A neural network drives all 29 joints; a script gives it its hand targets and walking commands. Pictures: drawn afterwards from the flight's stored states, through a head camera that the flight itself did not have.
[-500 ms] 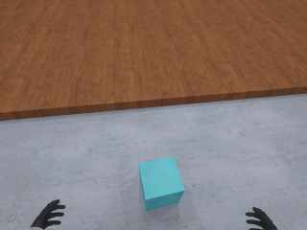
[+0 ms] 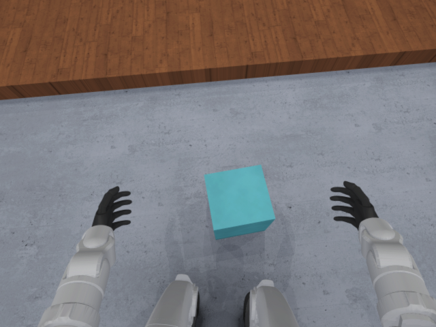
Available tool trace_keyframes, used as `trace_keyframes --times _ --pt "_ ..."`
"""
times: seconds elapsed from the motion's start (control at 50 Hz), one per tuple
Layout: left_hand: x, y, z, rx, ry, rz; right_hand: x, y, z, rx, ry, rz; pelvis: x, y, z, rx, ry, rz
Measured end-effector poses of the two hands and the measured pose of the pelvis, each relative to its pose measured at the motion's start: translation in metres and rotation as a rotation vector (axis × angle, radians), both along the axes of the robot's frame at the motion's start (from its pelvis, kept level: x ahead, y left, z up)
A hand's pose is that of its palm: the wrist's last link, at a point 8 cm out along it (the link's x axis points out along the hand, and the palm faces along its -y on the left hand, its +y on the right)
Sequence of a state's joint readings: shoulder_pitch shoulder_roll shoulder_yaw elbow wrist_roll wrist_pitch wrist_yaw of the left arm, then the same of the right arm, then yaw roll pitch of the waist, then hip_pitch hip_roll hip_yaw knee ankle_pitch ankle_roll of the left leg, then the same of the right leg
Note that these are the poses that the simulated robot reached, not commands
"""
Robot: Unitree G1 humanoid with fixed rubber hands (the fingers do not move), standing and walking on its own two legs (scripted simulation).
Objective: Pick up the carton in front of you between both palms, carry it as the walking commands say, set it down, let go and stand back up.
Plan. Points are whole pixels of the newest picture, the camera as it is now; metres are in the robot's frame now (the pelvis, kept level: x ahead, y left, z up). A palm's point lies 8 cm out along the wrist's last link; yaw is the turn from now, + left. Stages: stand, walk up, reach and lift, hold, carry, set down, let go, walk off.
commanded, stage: reach and lift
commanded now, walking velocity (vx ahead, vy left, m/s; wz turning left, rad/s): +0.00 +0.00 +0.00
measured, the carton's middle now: (236, 204) +0.48 -0.03 -0.58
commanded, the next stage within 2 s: none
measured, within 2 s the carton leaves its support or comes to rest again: neither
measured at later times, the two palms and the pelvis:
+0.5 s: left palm (158, 171) +0.43 +0.17 -0.14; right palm (324, 146) +0.52 -0.21 -0.13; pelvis -0.06 -0.02 -0.05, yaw +1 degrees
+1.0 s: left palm (176, 194) +0.44 +0.17 -0.35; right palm (299, 182) +0.50 -0.21 -0.35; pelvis -0.05 +0.00 -0.18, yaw +3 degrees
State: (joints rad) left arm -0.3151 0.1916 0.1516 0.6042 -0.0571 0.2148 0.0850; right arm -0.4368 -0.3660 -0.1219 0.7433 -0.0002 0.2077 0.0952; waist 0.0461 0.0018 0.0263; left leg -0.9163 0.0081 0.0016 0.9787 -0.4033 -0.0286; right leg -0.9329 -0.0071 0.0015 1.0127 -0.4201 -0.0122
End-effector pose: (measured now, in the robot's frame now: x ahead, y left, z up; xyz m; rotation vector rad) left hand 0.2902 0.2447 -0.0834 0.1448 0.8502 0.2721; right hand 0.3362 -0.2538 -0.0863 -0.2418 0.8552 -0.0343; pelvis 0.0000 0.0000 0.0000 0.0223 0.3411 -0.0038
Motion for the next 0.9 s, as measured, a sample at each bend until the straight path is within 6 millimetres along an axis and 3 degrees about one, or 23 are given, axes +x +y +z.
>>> trace_keyframes --times 0.28,0.4,0.54,0.72,0.8,0.9 --pt "0.077 -0.042 -0.028 -0.058 -0.117 0.101 0.102 0.023 -0.024 0.083 -0.078 0.057 -0.062 -0.011 -0.034 0.019 0.181 -0.009" --pt "0.115 -0.060 -0.042 -0.081 -0.154 0.123 0.147 0.035 -0.032 0.120 -0.112 0.076 -0.068 -0.014 -0.046 0.030 0.254 -0.012" --pt "0.148 -0.073 -0.064 -0.084 -0.198 0.135 0.188 0.045 -0.056 0.139 -0.153 0.096 -0.058 -0.017 -0.052 0.041 0.345 -0.012" --pt "0.152 -0.077 -0.115 -0.080 -0.179 0.133 0.194 0.053 -0.110 0.153 -0.137 0.084 -0.035 -0.017 -0.062 0.049 0.479 -0.010" --pt "0.147 -0.077 -0.152 -0.081 -0.158 0.126 0.184 0.057 -0.149 0.150 -0.120 0.065 -0.031 -0.014 -0.084 0.054 0.537 -0.007" --pt "0.147 -0.078 -0.206 -0.092 -0.150 0.109 0.171 0.054 -0.208 0.136 -0.114 0.032 -0.036 -0.006 -0.128 0.057 0.575 -0.004"
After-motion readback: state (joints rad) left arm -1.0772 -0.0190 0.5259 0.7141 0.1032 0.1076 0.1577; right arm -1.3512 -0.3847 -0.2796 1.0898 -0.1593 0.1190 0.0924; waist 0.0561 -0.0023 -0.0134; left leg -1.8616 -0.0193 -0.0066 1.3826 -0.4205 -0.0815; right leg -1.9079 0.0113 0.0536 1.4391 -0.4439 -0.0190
